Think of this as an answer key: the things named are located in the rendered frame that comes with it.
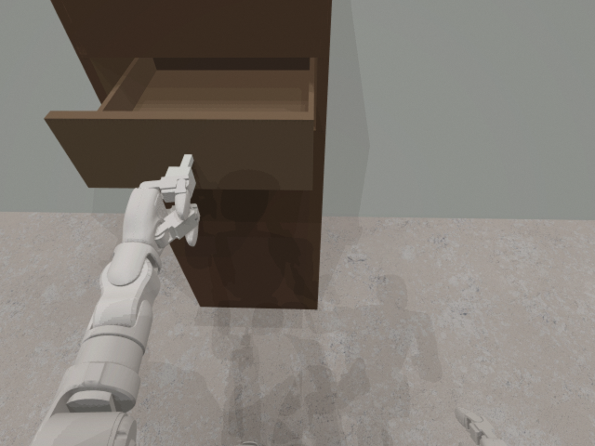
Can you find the cabinet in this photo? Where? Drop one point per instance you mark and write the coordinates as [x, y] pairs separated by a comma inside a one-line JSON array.
[[255, 248]]

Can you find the drawer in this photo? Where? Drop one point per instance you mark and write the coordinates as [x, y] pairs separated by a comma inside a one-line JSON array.
[[248, 123]]

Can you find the robot right hand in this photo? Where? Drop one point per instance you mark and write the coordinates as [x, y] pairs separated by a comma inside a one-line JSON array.
[[481, 431]]

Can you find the robot left forearm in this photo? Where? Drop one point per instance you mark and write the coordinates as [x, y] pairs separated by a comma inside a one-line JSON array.
[[105, 374]]

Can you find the handle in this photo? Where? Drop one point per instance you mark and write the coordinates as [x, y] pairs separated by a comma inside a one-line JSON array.
[[185, 168]]

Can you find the robot left upper arm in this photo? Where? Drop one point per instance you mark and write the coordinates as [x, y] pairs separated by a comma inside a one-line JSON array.
[[89, 429]]

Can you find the robot left hand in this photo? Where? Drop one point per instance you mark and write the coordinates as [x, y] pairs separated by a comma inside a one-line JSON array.
[[148, 221]]

